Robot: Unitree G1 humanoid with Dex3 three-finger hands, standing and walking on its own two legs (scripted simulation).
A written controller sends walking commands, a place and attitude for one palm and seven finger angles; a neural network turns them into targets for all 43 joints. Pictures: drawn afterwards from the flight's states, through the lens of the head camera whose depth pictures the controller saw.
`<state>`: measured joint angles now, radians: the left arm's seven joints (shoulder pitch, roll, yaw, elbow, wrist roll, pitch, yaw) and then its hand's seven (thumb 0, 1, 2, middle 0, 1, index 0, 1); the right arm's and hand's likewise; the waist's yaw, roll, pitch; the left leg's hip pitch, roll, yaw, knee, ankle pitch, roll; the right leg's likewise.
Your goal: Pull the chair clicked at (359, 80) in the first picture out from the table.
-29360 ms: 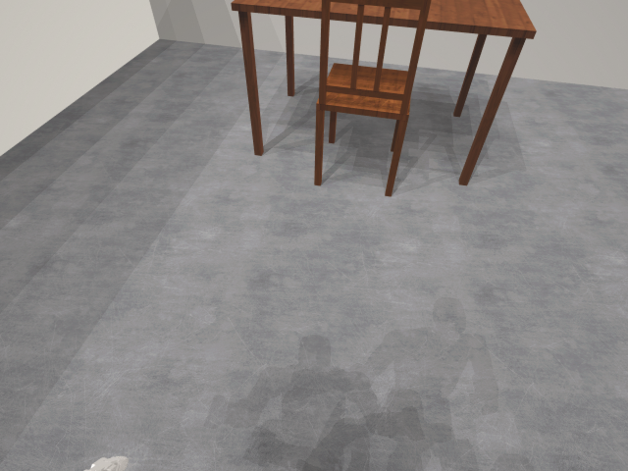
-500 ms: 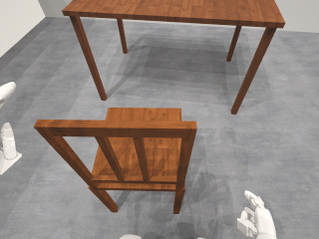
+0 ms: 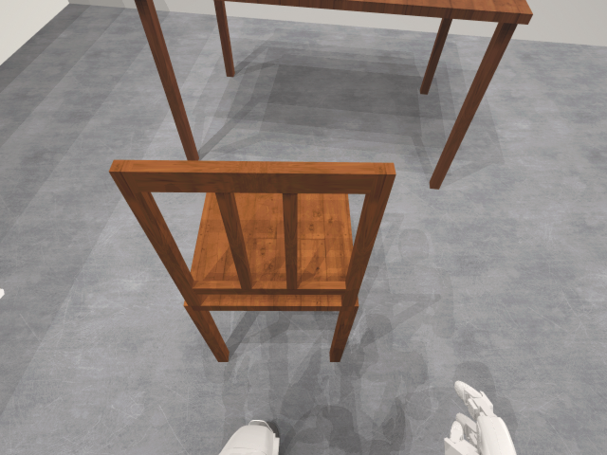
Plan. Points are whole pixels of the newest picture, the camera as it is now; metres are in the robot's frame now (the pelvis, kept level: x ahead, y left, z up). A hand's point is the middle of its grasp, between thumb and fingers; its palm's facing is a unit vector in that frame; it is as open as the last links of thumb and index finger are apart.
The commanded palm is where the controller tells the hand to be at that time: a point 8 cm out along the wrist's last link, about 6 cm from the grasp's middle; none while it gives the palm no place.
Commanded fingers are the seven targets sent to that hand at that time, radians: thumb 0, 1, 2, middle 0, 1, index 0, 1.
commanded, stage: stop stepping back and stand still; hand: left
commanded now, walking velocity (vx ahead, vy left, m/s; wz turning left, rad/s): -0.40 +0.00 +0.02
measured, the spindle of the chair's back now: (237, 245) +0.44 +0.16 -0.07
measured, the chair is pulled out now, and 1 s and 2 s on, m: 0.66 0.66 0.66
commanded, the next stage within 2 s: let the arm hang, fingers relaxed in 0.80 s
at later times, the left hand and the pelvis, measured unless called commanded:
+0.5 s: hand out of the picture +0.12 +0.28 +0.18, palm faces +0.42 -0.77 -0.48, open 7.4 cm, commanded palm +0.06 +0.31 +0.19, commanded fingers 0.00 0.90 0.90 -0.20 -0.30 -0.20 -0.30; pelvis -0.08 +0.01 +0.01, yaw +1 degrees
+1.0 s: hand (45, 440) +0.12 +0.27 +0.06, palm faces +0.23 -0.84 -0.49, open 7.4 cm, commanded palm none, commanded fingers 0.00 0.90 0.90 -0.20 -0.30 -0.20 -0.30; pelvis -0.09 +0.01 +0.00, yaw +1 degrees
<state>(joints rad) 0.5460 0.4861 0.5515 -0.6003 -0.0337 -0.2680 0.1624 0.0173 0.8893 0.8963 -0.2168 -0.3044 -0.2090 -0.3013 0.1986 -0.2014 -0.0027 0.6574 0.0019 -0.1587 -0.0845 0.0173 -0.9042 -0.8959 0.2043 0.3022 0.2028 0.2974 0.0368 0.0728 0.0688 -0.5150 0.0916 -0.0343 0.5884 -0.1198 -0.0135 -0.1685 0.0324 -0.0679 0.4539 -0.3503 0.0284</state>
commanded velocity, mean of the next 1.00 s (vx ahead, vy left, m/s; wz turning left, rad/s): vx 0.11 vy -0.01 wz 0.00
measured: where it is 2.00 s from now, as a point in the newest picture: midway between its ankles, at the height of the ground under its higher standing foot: outside the picture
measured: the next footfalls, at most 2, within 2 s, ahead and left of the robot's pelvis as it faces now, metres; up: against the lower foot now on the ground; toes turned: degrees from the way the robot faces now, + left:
left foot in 0.68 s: +0.00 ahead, +0.11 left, +0.00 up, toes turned +0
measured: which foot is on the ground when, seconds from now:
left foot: down 0.00-0.54, up 0.56-0.66, down 0.68-1.00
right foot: down 0.00-1.00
